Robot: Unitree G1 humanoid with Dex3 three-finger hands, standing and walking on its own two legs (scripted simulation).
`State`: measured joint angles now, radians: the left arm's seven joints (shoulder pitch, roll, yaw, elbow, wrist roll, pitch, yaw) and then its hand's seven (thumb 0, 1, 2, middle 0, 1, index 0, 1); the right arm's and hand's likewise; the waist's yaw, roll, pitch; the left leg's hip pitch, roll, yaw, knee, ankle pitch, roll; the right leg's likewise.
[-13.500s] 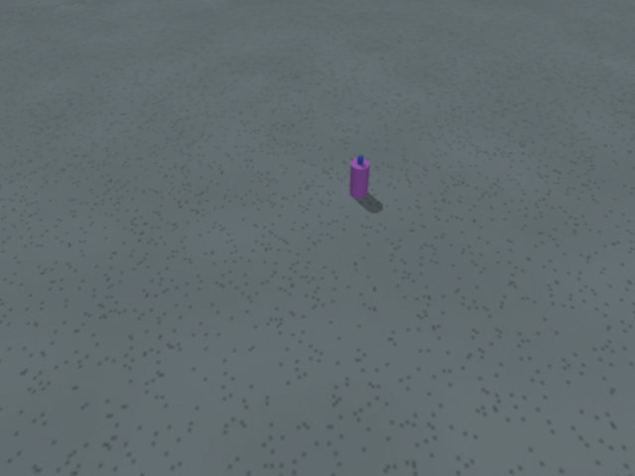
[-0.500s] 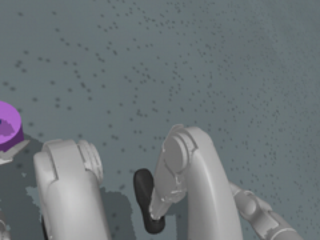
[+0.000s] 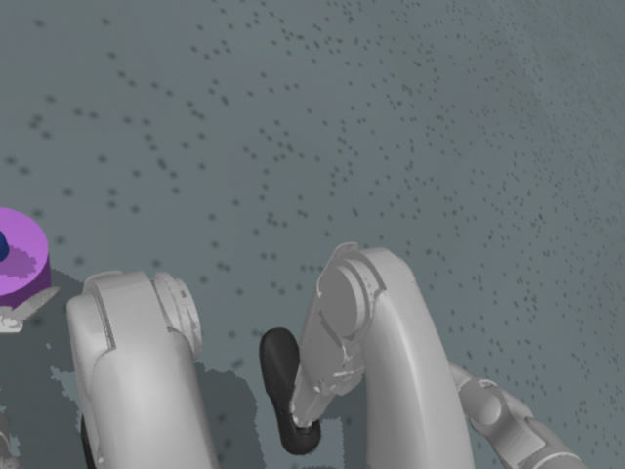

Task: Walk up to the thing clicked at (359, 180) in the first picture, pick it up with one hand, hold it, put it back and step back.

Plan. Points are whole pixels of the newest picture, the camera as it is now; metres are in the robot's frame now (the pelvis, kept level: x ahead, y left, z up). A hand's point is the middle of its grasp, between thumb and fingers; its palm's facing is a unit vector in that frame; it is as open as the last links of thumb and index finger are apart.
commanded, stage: settle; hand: left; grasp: from the side
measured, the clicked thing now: (0, 266) +0.36 +0.28 -0.17
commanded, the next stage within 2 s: lift in 1.74 s
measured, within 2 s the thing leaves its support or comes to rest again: leaves its support in 0.12 s
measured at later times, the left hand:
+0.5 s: hand out of the picture +0.33 +0.30 -0.07, palm faces +0.37 -0.93 -0.05, open 11.7 cm
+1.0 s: hand out of the picture +0.34 +0.28 +0.01, palm faces +0.33 -0.94 -0.08, open 11.8 cm
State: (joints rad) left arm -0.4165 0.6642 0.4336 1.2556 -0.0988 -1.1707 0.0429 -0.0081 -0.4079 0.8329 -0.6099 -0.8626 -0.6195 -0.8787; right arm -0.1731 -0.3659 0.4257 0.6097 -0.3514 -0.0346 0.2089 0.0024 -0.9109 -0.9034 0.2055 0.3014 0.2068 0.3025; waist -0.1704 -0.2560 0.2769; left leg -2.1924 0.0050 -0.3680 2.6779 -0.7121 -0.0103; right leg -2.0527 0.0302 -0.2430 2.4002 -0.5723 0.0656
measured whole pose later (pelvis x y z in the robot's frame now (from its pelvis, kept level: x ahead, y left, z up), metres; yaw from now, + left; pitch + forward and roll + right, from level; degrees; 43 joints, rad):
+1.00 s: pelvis +0.03 -0.02 +0.06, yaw +9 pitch +30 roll -6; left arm -0.29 0.35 0.33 0.65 -0.18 -0.65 -0.16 -0.01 -0.61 1.08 -0.62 -0.97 -0.63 -0.99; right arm 0.01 -0.30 0.04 0.68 -0.07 0.01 0.10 0.01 -0.92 -0.90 0.20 0.30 0.20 0.30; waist -0.06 -0.01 -0.08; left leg -2.20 0.01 -0.13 2.39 -0.71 -0.01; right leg -2.16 -0.04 -0.07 2.30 -0.66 0.02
